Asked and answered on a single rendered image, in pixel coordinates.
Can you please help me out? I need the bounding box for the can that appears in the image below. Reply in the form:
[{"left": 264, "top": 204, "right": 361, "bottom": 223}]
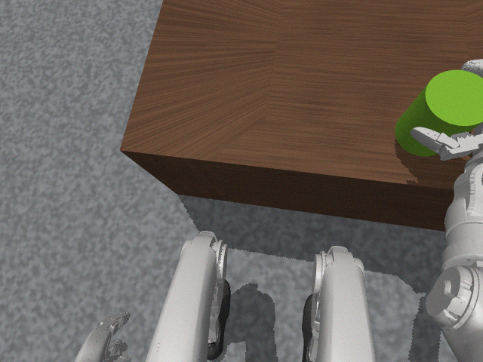
[{"left": 395, "top": 70, "right": 483, "bottom": 157}]

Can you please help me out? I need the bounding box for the right robot hand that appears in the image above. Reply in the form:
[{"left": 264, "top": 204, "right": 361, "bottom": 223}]
[{"left": 410, "top": 59, "right": 483, "bottom": 161}]

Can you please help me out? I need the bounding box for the right robot arm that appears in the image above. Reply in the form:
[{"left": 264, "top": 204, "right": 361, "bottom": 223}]
[{"left": 426, "top": 152, "right": 483, "bottom": 362}]

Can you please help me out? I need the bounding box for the left robot foot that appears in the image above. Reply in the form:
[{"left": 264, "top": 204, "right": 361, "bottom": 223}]
[{"left": 207, "top": 279, "right": 231, "bottom": 360}]

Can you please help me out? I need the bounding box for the left robot hand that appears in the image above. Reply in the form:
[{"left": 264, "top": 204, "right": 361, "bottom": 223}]
[{"left": 75, "top": 312, "right": 132, "bottom": 362}]

